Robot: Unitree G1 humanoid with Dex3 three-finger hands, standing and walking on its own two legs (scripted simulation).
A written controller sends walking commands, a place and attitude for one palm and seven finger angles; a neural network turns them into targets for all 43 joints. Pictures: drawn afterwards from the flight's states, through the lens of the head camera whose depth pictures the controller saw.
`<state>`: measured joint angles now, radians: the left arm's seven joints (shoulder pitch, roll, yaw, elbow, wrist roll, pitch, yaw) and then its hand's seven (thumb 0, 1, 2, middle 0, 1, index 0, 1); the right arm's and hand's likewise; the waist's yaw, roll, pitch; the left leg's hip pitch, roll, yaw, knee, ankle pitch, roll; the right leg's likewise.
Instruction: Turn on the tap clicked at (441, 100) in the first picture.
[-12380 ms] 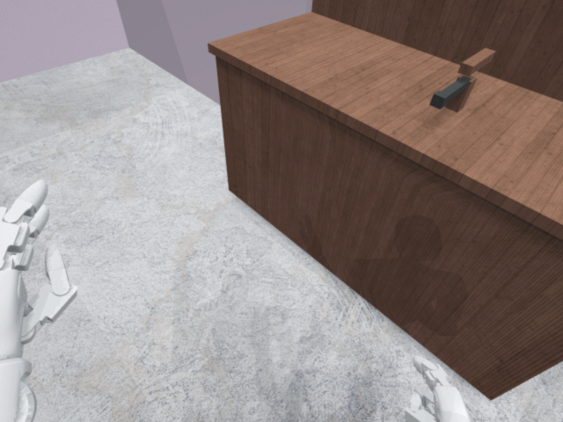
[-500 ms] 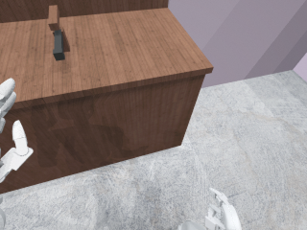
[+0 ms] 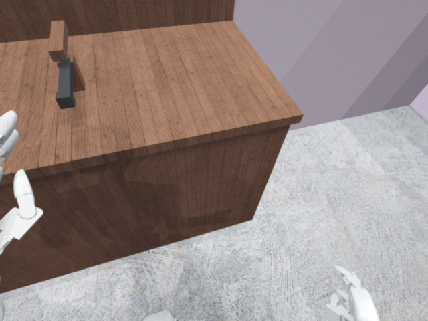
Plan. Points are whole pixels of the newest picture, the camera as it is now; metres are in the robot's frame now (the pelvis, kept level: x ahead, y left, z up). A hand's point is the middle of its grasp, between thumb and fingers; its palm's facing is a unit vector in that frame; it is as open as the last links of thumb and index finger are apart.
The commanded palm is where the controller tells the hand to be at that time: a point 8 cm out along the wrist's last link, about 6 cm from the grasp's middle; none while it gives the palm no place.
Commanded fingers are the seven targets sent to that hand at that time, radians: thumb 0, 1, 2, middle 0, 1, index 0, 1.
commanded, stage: take the last steps up to it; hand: left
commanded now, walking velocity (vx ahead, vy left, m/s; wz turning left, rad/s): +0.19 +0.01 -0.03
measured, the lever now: (65, 99) +0.51 +0.35 +0.09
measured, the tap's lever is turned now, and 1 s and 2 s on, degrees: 0 0 0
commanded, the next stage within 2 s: come to a stop and stand still in 0.36 s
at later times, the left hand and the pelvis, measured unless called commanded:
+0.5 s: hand (70, 168) +0.28 +0.22 +0.17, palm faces +0.39 -0.80 -0.45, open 7.4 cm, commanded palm +0.23 +0.27 +0.18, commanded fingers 0.00 0.90 0.90 -0.20 -0.30 -0.20 -0.30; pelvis +0.06 -0.01 +0.00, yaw -1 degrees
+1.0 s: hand (51, 167) +0.28 +0.24 +0.18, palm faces +0.39 -0.83 -0.41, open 7.4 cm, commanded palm +0.23 +0.29 +0.18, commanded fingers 0.00 0.90 0.90 -0.20 -0.30 -0.20 -0.30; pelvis +0.06 +0.01 +0.00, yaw -2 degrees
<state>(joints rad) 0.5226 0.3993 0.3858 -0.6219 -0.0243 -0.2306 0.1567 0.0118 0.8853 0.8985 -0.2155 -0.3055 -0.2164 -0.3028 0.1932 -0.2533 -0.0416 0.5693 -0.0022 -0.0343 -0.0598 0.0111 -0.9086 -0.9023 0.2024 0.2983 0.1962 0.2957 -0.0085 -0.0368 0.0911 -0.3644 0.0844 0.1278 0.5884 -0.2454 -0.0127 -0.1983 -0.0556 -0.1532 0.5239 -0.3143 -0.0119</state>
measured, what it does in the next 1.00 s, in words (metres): steps on the spot: left foot, then right foot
